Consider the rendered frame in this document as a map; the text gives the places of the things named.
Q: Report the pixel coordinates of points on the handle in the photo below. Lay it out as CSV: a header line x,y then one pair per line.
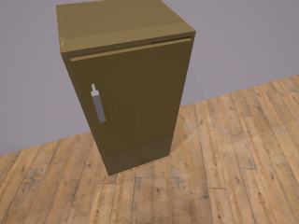
x,y
98,104

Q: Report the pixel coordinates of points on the cupboard door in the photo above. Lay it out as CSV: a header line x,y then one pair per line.
x,y
139,89

